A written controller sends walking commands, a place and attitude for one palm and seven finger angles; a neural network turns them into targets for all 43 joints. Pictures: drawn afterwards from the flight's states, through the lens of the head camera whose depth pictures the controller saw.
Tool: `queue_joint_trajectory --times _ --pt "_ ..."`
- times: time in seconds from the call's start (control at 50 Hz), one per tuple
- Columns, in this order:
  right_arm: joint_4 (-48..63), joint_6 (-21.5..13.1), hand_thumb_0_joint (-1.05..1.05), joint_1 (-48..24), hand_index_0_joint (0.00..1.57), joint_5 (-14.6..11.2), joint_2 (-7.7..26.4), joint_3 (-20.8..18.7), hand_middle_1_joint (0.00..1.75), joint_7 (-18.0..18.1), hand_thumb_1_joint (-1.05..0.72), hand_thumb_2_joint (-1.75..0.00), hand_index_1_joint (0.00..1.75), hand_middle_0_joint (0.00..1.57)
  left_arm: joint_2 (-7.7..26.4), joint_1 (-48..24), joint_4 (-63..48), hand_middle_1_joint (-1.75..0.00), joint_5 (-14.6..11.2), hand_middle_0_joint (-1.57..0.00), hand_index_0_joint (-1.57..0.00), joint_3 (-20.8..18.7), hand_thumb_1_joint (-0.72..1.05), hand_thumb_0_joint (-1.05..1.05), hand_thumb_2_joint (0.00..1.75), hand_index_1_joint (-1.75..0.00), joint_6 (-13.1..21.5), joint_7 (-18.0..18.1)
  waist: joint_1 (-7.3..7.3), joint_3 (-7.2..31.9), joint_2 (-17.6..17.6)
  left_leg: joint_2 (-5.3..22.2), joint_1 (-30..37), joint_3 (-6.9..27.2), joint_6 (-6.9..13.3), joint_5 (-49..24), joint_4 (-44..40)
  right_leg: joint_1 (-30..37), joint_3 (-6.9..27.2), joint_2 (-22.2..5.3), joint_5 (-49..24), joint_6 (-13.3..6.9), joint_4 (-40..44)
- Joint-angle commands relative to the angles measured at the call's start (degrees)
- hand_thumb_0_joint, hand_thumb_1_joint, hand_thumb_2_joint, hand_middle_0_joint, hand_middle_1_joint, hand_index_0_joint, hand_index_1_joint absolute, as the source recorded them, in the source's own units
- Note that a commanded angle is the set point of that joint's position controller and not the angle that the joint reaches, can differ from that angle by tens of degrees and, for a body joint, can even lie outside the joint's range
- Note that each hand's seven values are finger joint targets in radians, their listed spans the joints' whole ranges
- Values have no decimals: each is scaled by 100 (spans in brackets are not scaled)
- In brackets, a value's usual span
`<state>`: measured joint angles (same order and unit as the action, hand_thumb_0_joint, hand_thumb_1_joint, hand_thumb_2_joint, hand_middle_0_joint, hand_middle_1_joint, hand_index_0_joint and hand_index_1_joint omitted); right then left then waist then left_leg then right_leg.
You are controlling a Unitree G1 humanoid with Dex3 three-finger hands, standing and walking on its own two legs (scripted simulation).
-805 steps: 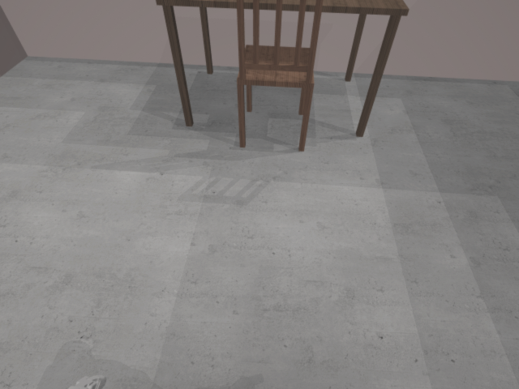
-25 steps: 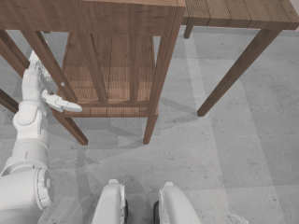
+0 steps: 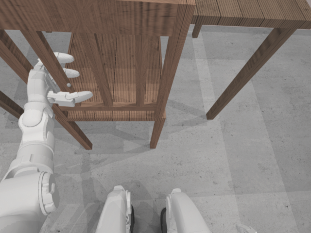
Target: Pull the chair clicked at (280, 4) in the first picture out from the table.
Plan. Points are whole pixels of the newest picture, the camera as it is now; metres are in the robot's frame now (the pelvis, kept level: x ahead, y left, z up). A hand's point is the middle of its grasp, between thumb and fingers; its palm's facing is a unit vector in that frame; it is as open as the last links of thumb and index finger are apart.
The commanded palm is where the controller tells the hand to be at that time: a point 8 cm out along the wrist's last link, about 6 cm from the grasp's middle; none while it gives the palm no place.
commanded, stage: hook a spindle and tug to test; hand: left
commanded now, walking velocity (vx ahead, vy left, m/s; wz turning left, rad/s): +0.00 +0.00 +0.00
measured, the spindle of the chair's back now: (100, 77) +0.49 +0.13 +0.03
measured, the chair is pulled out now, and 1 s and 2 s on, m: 0.00 0.02 0.12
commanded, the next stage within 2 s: step backward, pulling the chair out in 0.90 s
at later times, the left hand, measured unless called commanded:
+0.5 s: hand (70, 86) +0.47 +0.20 +0.03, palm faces +0.05 -1.00 -0.04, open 5.4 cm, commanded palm +0.44 +0.24 +0.03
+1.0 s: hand (71, 94) +0.44 +0.19 +0.03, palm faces +0.05 -1.00 -0.04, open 5.4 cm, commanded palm +0.42 +0.24 +0.03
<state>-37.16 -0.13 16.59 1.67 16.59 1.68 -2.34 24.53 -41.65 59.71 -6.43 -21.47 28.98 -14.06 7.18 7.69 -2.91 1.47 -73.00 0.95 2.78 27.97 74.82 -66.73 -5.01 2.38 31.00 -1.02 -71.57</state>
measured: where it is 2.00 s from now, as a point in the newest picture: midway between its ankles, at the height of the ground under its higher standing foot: outside the picture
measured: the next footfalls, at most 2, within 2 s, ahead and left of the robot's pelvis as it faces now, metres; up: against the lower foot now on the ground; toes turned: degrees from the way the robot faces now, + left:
none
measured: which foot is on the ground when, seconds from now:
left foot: down 0.00-1.00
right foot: down 0.00-1.00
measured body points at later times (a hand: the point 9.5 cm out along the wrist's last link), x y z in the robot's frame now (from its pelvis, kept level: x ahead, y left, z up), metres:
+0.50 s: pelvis +0.01 +0.00 +0.01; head +0.16 +0.03 +0.44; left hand +0.46 +0.25 +0.03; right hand +0.08 -0.26 -0.11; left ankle +0.06 +0.09 -0.61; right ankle +0.02 -0.12 -0.61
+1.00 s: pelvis +0.02 +0.00 +0.01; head +0.16 +0.01 +0.44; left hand +0.43 +0.25 +0.03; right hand +0.12 -0.27 -0.10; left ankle +0.06 +0.09 -0.61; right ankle +0.02 -0.12 -0.61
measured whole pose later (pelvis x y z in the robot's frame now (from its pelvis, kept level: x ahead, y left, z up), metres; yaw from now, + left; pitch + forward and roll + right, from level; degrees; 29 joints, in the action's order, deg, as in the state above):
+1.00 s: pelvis +0.02 +0.00 +0.01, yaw +0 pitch +25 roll -4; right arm -35.4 -0.9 13.9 0.8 15.7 0.5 -2.9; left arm 18.6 -27.9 46.0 -8.9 -18.8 28.1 -12.2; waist 5.1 8.0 -2.6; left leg 1.4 -67.1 -0.2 2.4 29.2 71.6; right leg -61.7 -3.6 2.4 32.2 -1.1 -69.0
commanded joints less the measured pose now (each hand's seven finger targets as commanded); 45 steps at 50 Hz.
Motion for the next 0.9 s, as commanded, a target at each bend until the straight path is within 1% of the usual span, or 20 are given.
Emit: queue_joint_trajectory --times 0.0,0.08,0.12,0.14,0.18,0.22,0.3,0.32,0.36,0.4,0.44,0.46,0.5,0.56,0.58,0.64,0.7,0.74,0.76,0.88 --pt "329 -102 0 803 20 11 1079 -417 30 56 -90 -90 30 20 1267 -2032 -1190 -145 -52 -50 -50 -137 40 0 68 -145 457 25 136 2954 -467 -26 3064 475 -89 -1716 -811 556 204 105 -1182 -115 997" --pt "347 -86 0 810 20 0 1073 -422 30 48 -90 -90 30 20 1211 -2042 -1238 -145 -46 -50 -50 -72 62 0 78 -145 485 1 117 2906 -579 -21 3133 488 -105 -1683 -869 512 185 110 -1114 -130 995" --pt "346 -88 0 817 20 13 1058 -435 30 39 -90 -90 30 20 1152 -2070 -1496 -145 -59 -50 -50 -10 73 0 83 -145 524 14 75 3132 -779 -28 3375 494 -128 -1890 -879 569 185 102 -1244 -136 1003" --pt "346 -81 0 830 20 11 1058 -452 30 33 -90 -90 30 20 1154 -1886 -1488 -145 -83 -50 -50 -60 79 0 85 -145 508 33 67 3114 -642 -14 3440 499 -139 -2002 -900 628 167 111 -1344 -137 1030" --pt "355 -82 0 824 20 7 1048 -458 30 8 -90 -90 30 20 977 -1803 -1550 -145 -67 -50 -50 96 90 0 90 -145 493 40 93 3151 -715 2 3572 535 -162 -2164 -901 518 133 119 -1393 -141 996" --pt "300 -68 0 809 20 5 1045 -454 30 19 -90 -90 30 20 996 -1923 -1509 -145 -58 -50 -50 100 90 0 90 -145 500 74 147 2942 -556 0 3401 513 -138 -2043 -899 545 151 115 -1379 -124 1031" --pt "362 -66 0 787 20 4 1031 -471 30 -16 -90 -90 30 20 888 -1596 -1681 -145 -61 -50 -50 141 90 0 90 -145 549 97 28 3050 -736 11 3651 543 -190 -2278 -970 560 114 115 -1433 -151 1016" --pt "348 -61 0 775 20 3 1004 -479 30 -28 -90 -90 30 20 741 -1598 -1764 -145 -70 -50 -50 274 90 0 90 -145 553 104 65 3033 -729 17 3731 538 -198 -2319 -982 559 106 117 -1466 -145 1046" --pt "376 -46 0 763 20 -1 1022 -496 30 -36 -90 -90 30 20 802 -1363 -1842 -145 -70 -50 -50 206 90 0 90 -145 553 131 11 3092 -600 24 3710 534 -205 -2355 -994 657 111 116 -1519 -146 1041" --pt "385 -58 0 732 20 -4 988 -498 30 -44 -90 -90 30 20 667 -1306 -2019 -145 -76 -50 -50 303 90 0 90 -145 569 140 8 3113 -750 20 3837 512 -211 -2583 -976 663 119 106 -1662 -142 1042" --pt "412 -42 0 727 20 -11 992 -498 30 -50 -90 -90 30 20 843 -1004 -2036 -145 -101 -50 -50 129 90 0 90 -145 541 148 -60 3056 -564 10 3702 474 -203 -2645 -988 879 135 110 -1806 -140 1052" --pt "442 -46 0 693 20 -16 957 -498 30 -59 -90 -90 30 20 705 -867 -2060 -145 -115 -50 -50 195 90 0 90 -145 522 129 -59 3069 -501 -13 3613 422 -173 -2614 -974 980 162 109 -1883 -122 1069" --pt "455 -64 0 668 20 -25 954 -494 30 -46 -90 -90 30 20 773 -919 -2241 -145 -110 -50 -50 173 90 0 90 -145 554 129 -81 3064 -657 3 3706 442 -200 -2765 -985 952 154 93 -1920 -131 1031" --pt "503 -83 0 627 20 -38 919 -515 30 -66 -90 -90 30 20 525 -546 -2352 -145 -149 -50 -50 297 90 0 90 -145 518 141 -103 2993 -529 27 3786 441 -223 -2856 -1026 948 131 102 -1919 -122 1066" --pt "524 -99 0 620 20 -44 908 -511 30 -70 -90 -90 30 20 471 -508 -2450 -145 -157 -50 -50 338 90 0 90 -145 525 150 -121 3003 -629 23 3830 435 -221 -2977 -1012 941 138 102 -1960 -127 1055" --pt "519 -122 0 584 20 -46 921 -524 30 -50 -90 -90 30 20 651 -343 -2491 -145 -179 -50 -50 140 90 0 90 -145 519 189 -156 3009 -364 -6 3615 373 -193 -2774 -996 1157 184 90 -2063 -111 1059" --pt "545 -164 0 520 20 -60 868 -507 30 -55 -90 -90 30 20 385 -296 -2617 -145 -177 -50 -50 368 90 0 90 -145 522 169 -146 2923 -633 -5 3722 375 -218 -2866 -1009 1040 175 74 -2031 -115 1047" --pt "545 -162 0 520 20 -61 907 -519 30 -34 -90 -90 30 20 624 -79 -2480 -145 -200 -50 -50 120 90 0 90 -145 488 190 -178 2883 -222 -14 3470 345 -187 -2708 -1000 1221 196 84 -2091 -107 1039" --pt "560 -176 0 475 20 -64 874 -506 30 -28 -90 -90 30 20 480 -217 -2555 -145 -202 -50 -50 251 90 0 90 -145 496 166 -139 2855 -284 -40 3391 311 -161 -2623 -981 1233 216 71 -2102 -95 1039" --pt "598 -232 0 446 20 -82 879 -509 30 6 -90 -90 30 20 617 -29 -2667 -145 -238 -50 -50 132 90 0 90 -145 477 79 -217 2969 -367 -46 3416 271 -151 -2718 -946 1358 262 59 -2235 -105 1016"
